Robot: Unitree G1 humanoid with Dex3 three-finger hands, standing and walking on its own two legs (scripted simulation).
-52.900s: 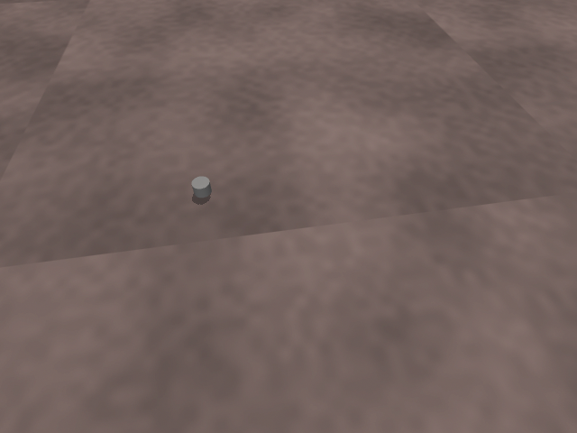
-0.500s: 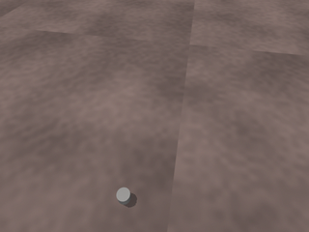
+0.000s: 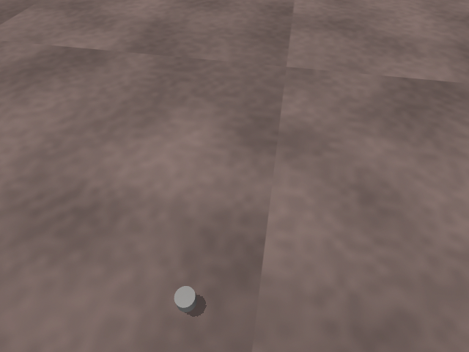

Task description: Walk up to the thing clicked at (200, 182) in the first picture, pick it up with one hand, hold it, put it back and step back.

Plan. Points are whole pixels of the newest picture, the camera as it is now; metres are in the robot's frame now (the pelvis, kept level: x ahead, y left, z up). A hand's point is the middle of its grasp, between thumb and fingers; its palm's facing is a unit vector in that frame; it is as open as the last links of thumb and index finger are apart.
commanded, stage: stand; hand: left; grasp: from above
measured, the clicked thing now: (185, 299) +0.43 +0.21 -0.75
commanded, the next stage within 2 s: step back in 0.68 s
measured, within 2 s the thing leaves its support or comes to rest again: neither
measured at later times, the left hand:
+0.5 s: hand out of the picture +0.07 +0.25 -0.16, palm faces +0.00 -0.94 -0.34, open 7.3 cm
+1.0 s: hand out of the picture +0.10 +0.30 -0.18, palm faces -0.01 -0.92 -0.39, open 7.3 cm
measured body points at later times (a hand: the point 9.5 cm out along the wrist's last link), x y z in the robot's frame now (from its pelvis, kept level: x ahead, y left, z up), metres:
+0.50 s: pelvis +0.00 +0.00 +0.00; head +0.00 -0.01 +0.45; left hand +0.07 +0.29 -0.13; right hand +0.07 -0.30 -0.14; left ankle +0.02 +0.14 -0.75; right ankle -0.02 -0.12 -0.75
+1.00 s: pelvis -0.04 +0.03 -0.03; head +0.02 +0.05 +0.42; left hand +0.10 +0.35 -0.15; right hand +0.04 -0.30 -0.14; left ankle -0.04 +0.14 -0.75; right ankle -0.02 -0.12 -0.74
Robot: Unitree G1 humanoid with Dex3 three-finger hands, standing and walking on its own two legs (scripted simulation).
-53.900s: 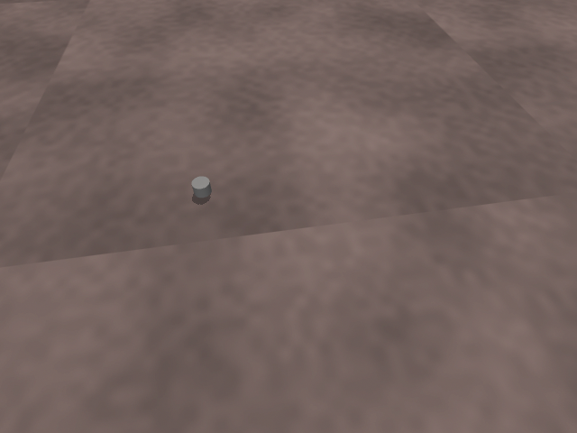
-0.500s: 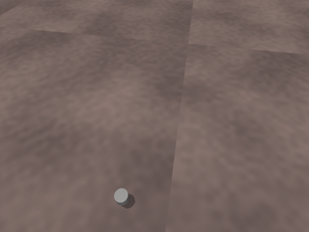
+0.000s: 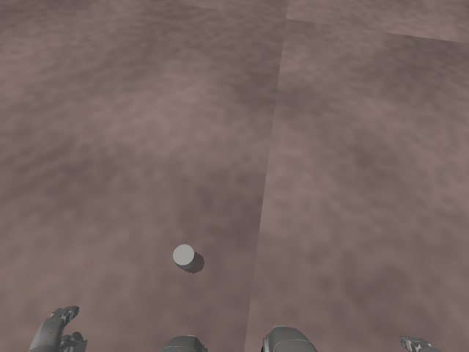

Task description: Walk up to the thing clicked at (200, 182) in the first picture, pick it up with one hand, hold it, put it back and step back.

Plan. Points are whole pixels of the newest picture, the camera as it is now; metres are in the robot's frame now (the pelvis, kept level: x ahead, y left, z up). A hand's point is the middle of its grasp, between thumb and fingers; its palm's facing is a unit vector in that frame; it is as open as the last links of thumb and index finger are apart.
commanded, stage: step back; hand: left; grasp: from above
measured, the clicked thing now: (184, 256) +0.47 +0.17 -0.72
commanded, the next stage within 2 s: none
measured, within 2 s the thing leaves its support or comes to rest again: neither
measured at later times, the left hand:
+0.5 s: hand out of the picture +0.01 +0.25 -0.13, palm faces -0.10 -0.91 -0.40, open 7.3 cm
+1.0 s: hand out of the picture -0.13 +0.28 -0.14, palm faces -0.07 -0.92 -0.38, open 7.3 cm
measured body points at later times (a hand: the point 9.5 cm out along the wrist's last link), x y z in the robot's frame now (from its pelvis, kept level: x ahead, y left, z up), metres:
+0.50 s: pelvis -0.10 -0.01 +0.01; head -0.05 -0.03 +0.45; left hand +0.02 +0.29 -0.10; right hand -0.03 -0.33 -0.12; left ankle -0.06 +0.11 -0.67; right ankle -0.10 -0.12 -0.72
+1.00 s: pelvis -0.25 +0.01 +0.01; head -0.19 +0.03 +0.46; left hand -0.13 +0.32 -0.12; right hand -0.15 -0.31 -0.09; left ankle -0.18 +0.12 -0.72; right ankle -0.31 -0.14 -0.65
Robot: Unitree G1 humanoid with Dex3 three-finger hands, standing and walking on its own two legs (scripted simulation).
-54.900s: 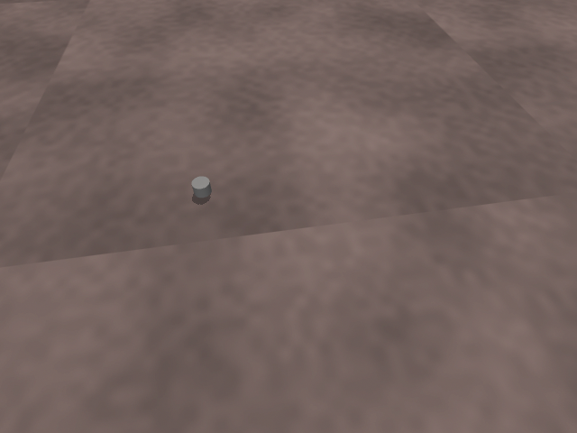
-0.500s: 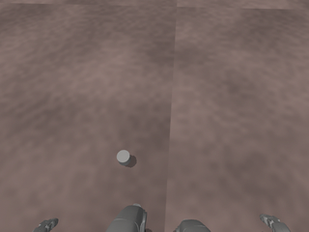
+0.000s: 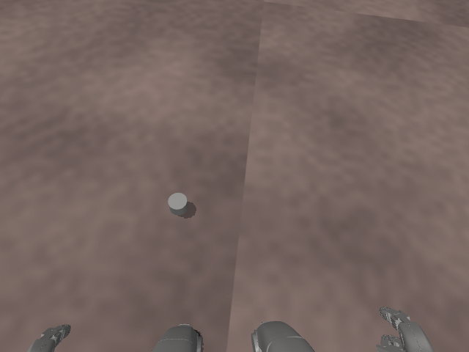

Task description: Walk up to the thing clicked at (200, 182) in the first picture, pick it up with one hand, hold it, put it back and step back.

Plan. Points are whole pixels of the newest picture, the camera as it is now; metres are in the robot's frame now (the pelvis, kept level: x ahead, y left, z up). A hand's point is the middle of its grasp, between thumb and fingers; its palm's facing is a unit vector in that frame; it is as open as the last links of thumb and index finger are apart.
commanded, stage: step back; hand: left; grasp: from above
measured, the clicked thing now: (178, 204) +0.71 +0.22 -0.73
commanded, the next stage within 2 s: stand in 1.96 s
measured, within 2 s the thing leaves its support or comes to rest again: neither
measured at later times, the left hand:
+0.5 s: hand out of the picture -0.06 +0.26 -0.15, palm faces +0.06 -0.91 -0.41, open 7.3 cm
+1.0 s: hand out of the picture -0.31 +0.21 -0.14, palm faces +0.03 -0.90 -0.43, open 7.3 cm
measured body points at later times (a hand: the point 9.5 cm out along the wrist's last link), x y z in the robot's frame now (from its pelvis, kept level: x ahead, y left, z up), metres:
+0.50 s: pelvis -0.18 -0.02 -0.02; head -0.12 -0.01 +0.43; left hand -0.06 +0.30 -0.12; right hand -0.10 -0.33 -0.13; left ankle -0.19 +0.08 -0.73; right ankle -0.09 -0.15 -0.72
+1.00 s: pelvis -0.34 -0.06 +0.00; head -0.32 -0.09 +0.45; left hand -0.32 +0.26 -0.11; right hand -0.25 -0.38 -0.13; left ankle -0.31 +0.08 -0.68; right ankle -0.35 -0.17 -0.73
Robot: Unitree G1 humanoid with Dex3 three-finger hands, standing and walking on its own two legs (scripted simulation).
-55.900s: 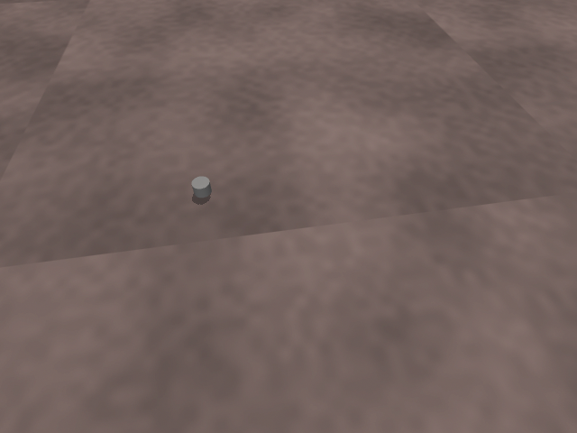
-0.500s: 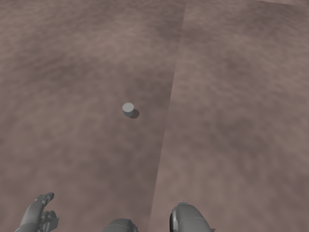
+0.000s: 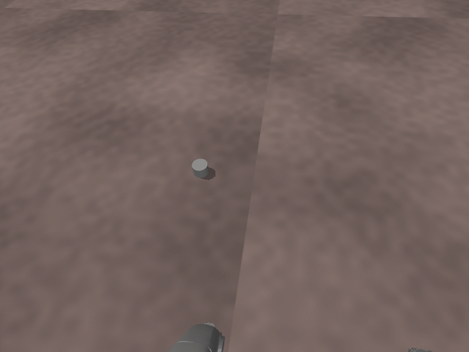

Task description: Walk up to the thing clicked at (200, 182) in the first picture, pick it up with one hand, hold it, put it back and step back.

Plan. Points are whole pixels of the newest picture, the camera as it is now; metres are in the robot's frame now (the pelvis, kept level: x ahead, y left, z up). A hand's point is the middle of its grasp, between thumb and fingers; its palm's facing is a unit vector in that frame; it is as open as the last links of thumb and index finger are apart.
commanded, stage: step back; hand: left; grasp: from above
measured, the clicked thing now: (200, 168) +1.06 +0.27 -0.73
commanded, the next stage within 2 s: stand in 0.96 s
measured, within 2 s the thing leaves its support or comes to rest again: neither
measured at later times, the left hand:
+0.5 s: hand out of the picture +0.06 +0.26 -0.14, palm faces +0.06 -0.91 -0.40, open 7.3 cm
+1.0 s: hand out of the picture +0.11 +0.28 -0.14, palm faces +0.07 -0.93 -0.36, open 7.3 cm
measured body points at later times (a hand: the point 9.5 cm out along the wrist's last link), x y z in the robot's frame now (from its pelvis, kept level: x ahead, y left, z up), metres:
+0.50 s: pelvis +0.00 -0.01 +0.00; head +0.01 -0.02 +0.44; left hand +0.06 +0.31 -0.11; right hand +0.08 -0.33 -0.13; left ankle -0.01 +0.12 -0.72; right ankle +0.04 -0.12 -0.73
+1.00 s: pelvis +0.04 +0.01 +0.01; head +0.06 +0.01 +0.46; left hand +0.11 +0.32 -0.12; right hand +0.17 -0.27 -0.12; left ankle +0.05 +0.13 -0.73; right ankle +0.04 -0.12 -0.73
